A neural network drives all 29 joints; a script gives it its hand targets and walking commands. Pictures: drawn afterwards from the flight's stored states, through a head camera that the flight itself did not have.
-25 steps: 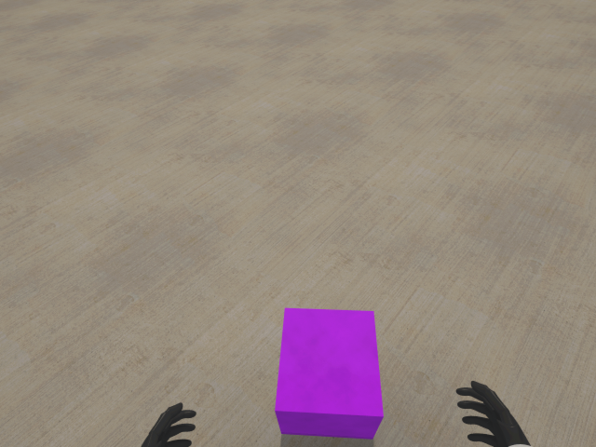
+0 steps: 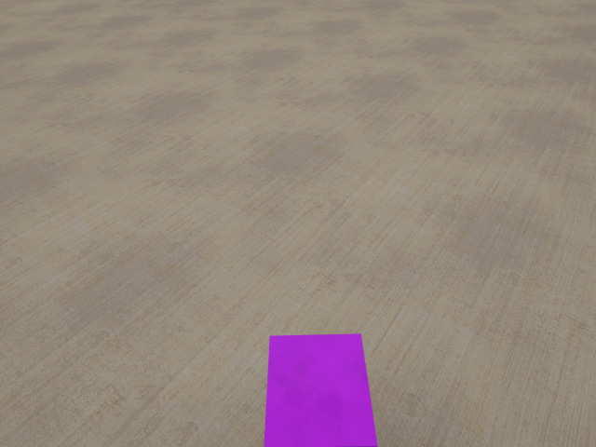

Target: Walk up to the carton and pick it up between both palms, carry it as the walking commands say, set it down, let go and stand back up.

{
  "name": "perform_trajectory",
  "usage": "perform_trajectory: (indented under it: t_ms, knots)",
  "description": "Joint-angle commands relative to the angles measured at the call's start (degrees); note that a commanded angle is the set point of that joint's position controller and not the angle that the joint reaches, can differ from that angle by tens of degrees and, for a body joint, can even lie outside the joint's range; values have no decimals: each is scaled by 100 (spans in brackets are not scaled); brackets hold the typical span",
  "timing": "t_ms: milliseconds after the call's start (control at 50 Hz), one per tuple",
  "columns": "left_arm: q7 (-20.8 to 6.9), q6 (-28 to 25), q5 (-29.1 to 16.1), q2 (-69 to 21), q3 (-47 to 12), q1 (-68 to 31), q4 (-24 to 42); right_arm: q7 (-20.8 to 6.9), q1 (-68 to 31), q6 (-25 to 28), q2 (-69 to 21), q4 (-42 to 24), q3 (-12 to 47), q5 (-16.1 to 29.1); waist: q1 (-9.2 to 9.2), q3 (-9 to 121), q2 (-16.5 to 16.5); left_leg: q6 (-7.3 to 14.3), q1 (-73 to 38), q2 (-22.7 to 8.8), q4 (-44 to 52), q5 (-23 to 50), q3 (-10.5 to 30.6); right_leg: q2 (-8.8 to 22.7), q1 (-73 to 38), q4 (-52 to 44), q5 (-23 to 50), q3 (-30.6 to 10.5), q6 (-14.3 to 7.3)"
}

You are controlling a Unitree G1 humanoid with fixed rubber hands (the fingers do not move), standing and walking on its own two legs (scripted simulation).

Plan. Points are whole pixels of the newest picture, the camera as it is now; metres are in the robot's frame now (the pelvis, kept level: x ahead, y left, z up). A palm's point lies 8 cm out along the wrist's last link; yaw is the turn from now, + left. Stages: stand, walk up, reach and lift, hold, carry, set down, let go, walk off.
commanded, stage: stand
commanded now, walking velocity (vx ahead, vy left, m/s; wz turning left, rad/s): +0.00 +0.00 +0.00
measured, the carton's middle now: (317, 401) +0.43 -0.01 -0.64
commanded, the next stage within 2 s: none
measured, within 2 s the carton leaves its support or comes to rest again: neither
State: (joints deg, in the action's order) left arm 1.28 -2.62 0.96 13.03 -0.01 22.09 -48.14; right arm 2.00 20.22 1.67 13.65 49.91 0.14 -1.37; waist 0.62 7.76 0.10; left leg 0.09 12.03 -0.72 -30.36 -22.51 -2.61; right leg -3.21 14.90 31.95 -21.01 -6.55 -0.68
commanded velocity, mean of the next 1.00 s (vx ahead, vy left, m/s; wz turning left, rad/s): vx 0.00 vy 0.00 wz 0.00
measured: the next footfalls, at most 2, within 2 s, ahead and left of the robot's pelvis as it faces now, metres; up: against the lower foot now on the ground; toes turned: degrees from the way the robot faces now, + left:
none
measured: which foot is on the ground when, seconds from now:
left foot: down 0.00-1.00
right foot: down 0.00-1.00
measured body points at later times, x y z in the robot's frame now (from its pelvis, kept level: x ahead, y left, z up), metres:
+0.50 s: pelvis -0.02 +0.00 +0.00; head -0.04 +0.00 +0.45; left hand -0.03 +0.23 -0.15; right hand -0.05 -0.24 -0.15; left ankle -0.08 +0.11 -0.73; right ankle -0.05 -0.12 -0.73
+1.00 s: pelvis -0.05 +0.01 +0.01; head -0.06 +0.01 +0.46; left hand -0.07 +0.22 -0.15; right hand -0.10 -0.21 -0.15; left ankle -0.08 +0.11 -0.73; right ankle -0.05 -0.12 -0.73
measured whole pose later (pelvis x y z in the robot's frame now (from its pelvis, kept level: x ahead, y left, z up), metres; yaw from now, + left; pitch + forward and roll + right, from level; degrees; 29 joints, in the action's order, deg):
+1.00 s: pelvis -0.05 +0.01 +0.01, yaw -2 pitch +0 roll +0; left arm 2.4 0.1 0.4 7.8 -2.1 22.5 -61.9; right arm 2.7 22.8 0.0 9.2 64.5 1.8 -0.9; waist 0.4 2.0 0.2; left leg 1.0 9.2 -0.6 -27.2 -17.8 -4.7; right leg -2.7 12.6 28.1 -15.1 -8.4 0.6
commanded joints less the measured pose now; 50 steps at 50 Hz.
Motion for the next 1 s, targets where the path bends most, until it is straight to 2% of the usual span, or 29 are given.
perform_trajectory:
  t_ms: [0,40,60,120,180,200,220,240,280,300,340,380,420,460,500,540,620,660,680,700,720,740,760,780,800,840,860,920,980]
  knots:
    - [48,-50,-22,696,173,396,149,65,154,50,750,-86,-172,13,-88,-378,-45,84,-398,-525,212,2487,415,559,270,-251,2462,-369,-145]
    - [58,-8,-6,608,125,379,61,42,225,30,688,-29,-145,2,-32,-590,146,59,-255,-520,322,1964,445,552,367,-285,2297,-435,-189]
    - [55,-6,-6,621,139,335,46,58,187,28,685,13,-137,3,-44,-597,30,58,-307,-520,308,2132,408,525,378,-258,2201,-406,-187]
    - [76,49,9,536,115,511,-108,53,246,-13,571,177,-83,12,-86,-792,-89,110,-191,-522,368,1684,427,536,446,-367,1936,-473,-192]
    - [71,68,15,570,94,422,-195,47,445,-49,594,332,-99,9,10,-867,203,74,-170,-433,444,1036,347,540,455,-488,2020,-554,-192]
    - [55,87,9,513,66,440,-243,53,462,-72,484,378,-52,-1,-9,-954,190,63,-128,-456,482,1004,337,518,449,-453,1952,-534,-194]
    - [51,97,5,469,66,411,-245,54,479,-85,522,438,-63,9,-15,-968,14,65,-107,-463,508,946,348,526,463,-484,1850,-554,-169]
    - [57,100,-9,404,30,529,-310,51,448,-82,478,490,-45,11,-43,-986,124,80,-83,-503,511,920,402,539,449,-514,1749,-570,-198]
    - [65,101,14,384,10,452,-375,65,447,-65,566,502,-75,24,1,-882,147,70,-207,-473,509,1093,382,534,360,-493,1991,-579,-235]
    - [61,87,-1,404,24,517,-400,68,481,-61,564,565,-56,7,-45,-798,108,108,-218,-516,515,1157,381,554,256,-530,2045,-605,-217]
    - [92,90,-10,523,60,383,-457,78,536,-36,436,657,0,45,34,-849,61,99,-288,-484,536,1170,319,559,332,-564,2104,-617,-243]
    - [75,108,-19,432,26,538,-562,75,508,-46,389,745,13,30,-13,-888,-79,116,-346,-478,561,1240,353,527,314,-529,2044,-557,-253]
    - [117,132,-4,256,-30,572,-663,90,593,-77,435,805,-5,36,6,-1012,86,89,-280,-488,589,1299,335,515,326,-542,2053,-550,-218]
    - [96,143,-6,325,-2,571,-721,90,549,-90,326,902,36,31,-52,-1108,51,99,-233,-504,610,1091,330,520,325,-638,1883,-571,-220]
    - [94,185,-25,277,-40,442,-746,68,606,-122,304,961,39,53,24,-1187,90,102,-134,-470,628,1007,315,523,331,-653,1908,-591,-199]
    - [110,164,-25,266,-40,593,-811,85,709,-112,293,1051,45,34,26,-1026,-92,85,-358,-470,630,1045,288,517,312,-643,1897,-577,-204]
    - [118,186,-39,108,-64,528,-942,75,619,-125,181,1177,91,39,-43,-1242,165,142,-159,-516,660,1017,384,556,312,-717,1849,-583,-219]
    - [122,185,-27,208,-58,584,-974,80,649,-116,357,1187,26,35,-45,-1130,25,140,-236,-503,721,1082,349,530,189,-696,1809,-550,-174]
    - [129,185,-30,115,-86,537,-1009,84,603,-102,310,1179,47,42,-33,-1083,101,121,-314,-505,680,1123,338,500,251,-701,1794,-558,-190]
    - [143,186,-38,161,-83,526,-1014,74,620,-99,260,1220,44,49,-13,-1180,-32,116,-237,-495,714,1050,314,513,283,-772,1844,-576,-188]
    - [124,187,-41,135,-47,522,-1047,101,682,-109,186,1284,91,36,-36,-1223,72,141,-150,-516,748,1000,364,554,192,-781,1775,-549,-185]
    - [144,191,-54,116,-85,474,-1057,94,732,-112,205,1330,77,40,-21,-1198,-9,129,-184,-504,761,994,357,539,196,-734,1719,-563,-179]
    - [134,192,-48,76,-93,509,-1117,93,702,-119,230,1339,54,65,-14,-1228,117,131,-238,-497,752,1061,364,492,274,-738,1705,-546,-198]
    - [115,200,-46,109,-77,459,-1117,85,671,-120,192,1331,58,58,-32,-1158,31,150,-316,-505,729,1059,354,497,283,-792,1699,-523,-180]
    - [130,194,-45,-20,-126,496,-1156,87,695,-131,168,1343,65,49,-18,-1243,125,130,-253,-524,771,1089,369,496,275,-750,1725,-533,-187]
    - [157,200,-49,-43,-143,519,-1206,104,750,-136,141,1390,62,63,-19,-1233,-40,111,-219,-497,789,1064,321,502,220,-750,1602,-530,-151]
    - [145,199,-63,-46,-154,472,-1223,95,765,-139,157,1441,52,48,0,-1317,47,130,-218,-492,790,1048,347,524,291,-805,1607,-531,-157]
    - [142,225,-61,-4,-107,465,-1271,103,717,-144,-21,1404,102,49,-15,-1367,-105,138,-249,-482,843,1032,342,506,379,-781,1488,-562,-156]
    - [149,246,-42,31,-107,419,-1346,96,720,-143,-16,1461,104,63,-12,-1495,5,146,-69,-499,919,882,402,508,314,-858,1376,-528,-126]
